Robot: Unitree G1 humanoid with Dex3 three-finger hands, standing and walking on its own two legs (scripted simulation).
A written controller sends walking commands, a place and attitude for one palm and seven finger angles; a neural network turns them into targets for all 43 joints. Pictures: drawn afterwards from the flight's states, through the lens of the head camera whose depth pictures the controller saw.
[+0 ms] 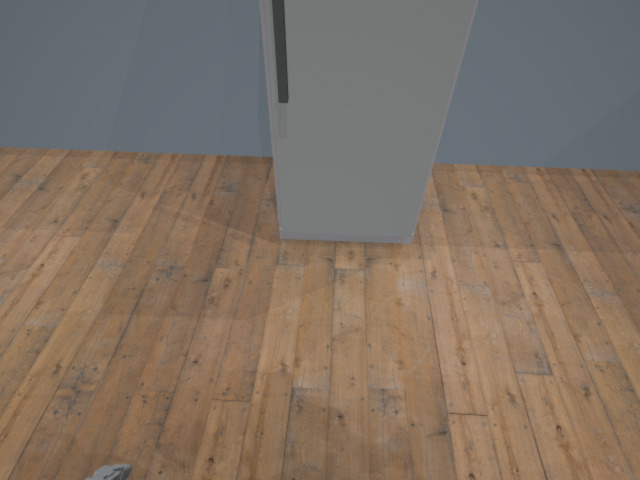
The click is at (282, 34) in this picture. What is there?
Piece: fridge door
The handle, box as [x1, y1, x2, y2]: [272, 0, 288, 102]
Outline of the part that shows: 272,0 278,99 279,102 287,102 288,97 283,0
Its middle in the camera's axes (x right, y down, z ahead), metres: -0.11 -0.57 +0.99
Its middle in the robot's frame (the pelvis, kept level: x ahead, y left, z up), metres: +1.13 +0.17 +0.15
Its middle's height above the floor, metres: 0.92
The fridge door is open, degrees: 0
